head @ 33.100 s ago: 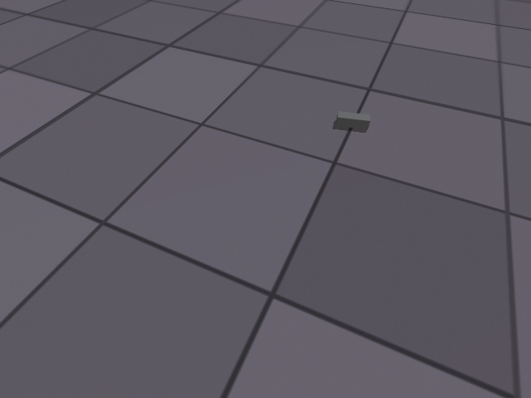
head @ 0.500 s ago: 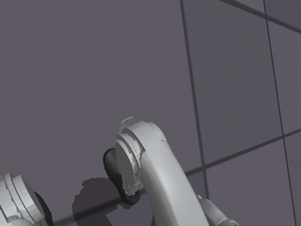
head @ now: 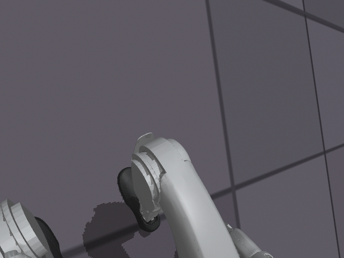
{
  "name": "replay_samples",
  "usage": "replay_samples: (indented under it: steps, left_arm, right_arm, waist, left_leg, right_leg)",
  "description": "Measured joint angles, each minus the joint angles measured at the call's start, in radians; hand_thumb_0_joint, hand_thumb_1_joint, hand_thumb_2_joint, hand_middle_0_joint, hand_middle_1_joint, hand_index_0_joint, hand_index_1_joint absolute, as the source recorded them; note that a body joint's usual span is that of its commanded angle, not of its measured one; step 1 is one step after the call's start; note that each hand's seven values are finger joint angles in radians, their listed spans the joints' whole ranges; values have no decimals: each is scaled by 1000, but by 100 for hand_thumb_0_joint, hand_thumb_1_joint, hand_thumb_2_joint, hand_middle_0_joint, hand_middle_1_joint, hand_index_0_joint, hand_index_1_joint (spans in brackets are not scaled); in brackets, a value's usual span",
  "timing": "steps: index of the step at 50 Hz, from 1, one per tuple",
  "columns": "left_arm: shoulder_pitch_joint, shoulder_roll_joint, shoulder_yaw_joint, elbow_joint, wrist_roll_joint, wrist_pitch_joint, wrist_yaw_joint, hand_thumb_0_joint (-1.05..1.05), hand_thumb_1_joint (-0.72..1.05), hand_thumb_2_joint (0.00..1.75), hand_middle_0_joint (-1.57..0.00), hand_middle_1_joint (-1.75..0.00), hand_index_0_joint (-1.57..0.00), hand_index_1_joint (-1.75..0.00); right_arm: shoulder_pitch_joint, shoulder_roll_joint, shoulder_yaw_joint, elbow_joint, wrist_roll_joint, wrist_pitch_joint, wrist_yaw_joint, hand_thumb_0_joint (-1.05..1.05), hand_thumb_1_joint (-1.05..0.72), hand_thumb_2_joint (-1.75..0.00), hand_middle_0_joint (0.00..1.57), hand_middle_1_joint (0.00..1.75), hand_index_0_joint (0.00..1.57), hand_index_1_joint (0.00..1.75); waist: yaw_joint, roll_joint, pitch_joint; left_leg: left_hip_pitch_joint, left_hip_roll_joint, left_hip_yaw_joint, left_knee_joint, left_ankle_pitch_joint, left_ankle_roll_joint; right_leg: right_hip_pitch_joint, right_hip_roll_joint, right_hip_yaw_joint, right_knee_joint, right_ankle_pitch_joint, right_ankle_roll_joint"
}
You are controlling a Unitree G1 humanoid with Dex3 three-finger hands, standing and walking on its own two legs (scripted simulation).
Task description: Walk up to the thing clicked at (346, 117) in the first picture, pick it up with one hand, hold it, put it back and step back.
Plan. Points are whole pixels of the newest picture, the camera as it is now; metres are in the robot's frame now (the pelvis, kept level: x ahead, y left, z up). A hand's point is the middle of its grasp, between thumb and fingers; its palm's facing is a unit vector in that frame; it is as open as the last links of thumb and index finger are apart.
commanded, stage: close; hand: left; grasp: from above
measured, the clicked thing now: out of the picture +0.51 +0.37 -0.28
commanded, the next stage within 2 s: settle in 0.98 s
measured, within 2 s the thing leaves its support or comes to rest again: leaves its support in 1.40 s
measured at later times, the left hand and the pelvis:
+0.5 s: hand out of the picture +0.48 +0.36 -0.24, palm faces -0.45 -0.11 -0.89, open 10.7 cm; pelvis +0.00 +0.00 +0.00, yaw +0 degrees
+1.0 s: hand out of the picture +0.48 +0.36 -0.24, palm faces -0.44 -0.10 -0.89, open 10.1 cm; pelvis +0.00 +0.00 +0.00, yaw +0 degrees
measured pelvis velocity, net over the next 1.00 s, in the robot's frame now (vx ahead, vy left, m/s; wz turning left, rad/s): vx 0.00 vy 0.00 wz -0.01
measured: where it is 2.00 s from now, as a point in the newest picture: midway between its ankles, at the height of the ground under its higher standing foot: (102, 236)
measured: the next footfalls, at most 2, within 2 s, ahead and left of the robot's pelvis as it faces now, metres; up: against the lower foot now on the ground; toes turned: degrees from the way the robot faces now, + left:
none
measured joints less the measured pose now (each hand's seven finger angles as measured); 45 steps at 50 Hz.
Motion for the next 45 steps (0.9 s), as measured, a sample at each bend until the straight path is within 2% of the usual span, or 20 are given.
replay_samples:
  steps: [4, 12, 20, 30, 40, 45]
  left_arm:
    - [0, -10, 2, -27, 11, -16, 8, 0, -22, 78, -27, -86, -29, -84]
    - [-12, -10, 1, -2, 25, 2, 33, 0, -14, 74, -34, -81, -35, -79]
    - [-6, 4, 18, -3, 11, 18, 15, 0, -5, 69, -41, -76, -42, -74]
    - [-5, 11, 0, -18, -2, -4, -2, 0, 6, 64, -47, -72, -49, -69]
    - [2, 6, -11, -12, 5, -15, 11, 0, 7, 60, -50, -67, -53, -64]
    - [7, 5, -2, -12, 17, -17, 19, 0, 7, 58, -53, -64, -55, -62]
  right_arm:
    - [2, 0, -6, 0, -3, -1, -3, 0, -91, -90, 20, 30, 20, 30]
    - [-9, 0, -17, 2, 0, -5, -4, 0, -91, -90, 20, 30, 20, 30]
    - [-12, -3, -13, -1, 2, -5, -3, 0, -91, -90, 20, 30, 20, 30]
    - [-17, 5, -1, -2, -5, 14, -4, 0, -91, -90, 20, 30, 20, 30]
    - [-22, 15, 8, -3, -10, 23, -2, 0, -91, -90, 20, 30, 20, 30]
    - [-21, 17, 8, -5, -11, 22, -3, 0, -91, -90, 20, 30, 20, 30]
  waist:
    - [9, -3, -3]
    - [1, -3, -14]
    - [-1, 1, -11]
    - [9, -3, -4]
    - [13, -4, -10]
    - [13, -4, -13]
  left_leg:
    - [0, -1, -1, 0, -1, -2]
    - [0, 1, 0, 0, -6, -2]
    - [-4, 1, 1, -1, -5, 0]
    - [1, 2, -4, 3, -9, 0]
    - [7, 2, -7, 4, -12, 1]
    - [6, 1, -8, 3, -9, 1]
  right_leg:
    - [0, -1, -1, 0, -1, -4]
    - [-1, -1, -1, 0, -5, -3]
    - [-5, -2, 0, 0, -5, -2]
    - [2, 0, -3, -1, -5, -1]
    - [10, 1, -7, -4, -6, -2]
    - [10, 0, -8, -5, -4, -2]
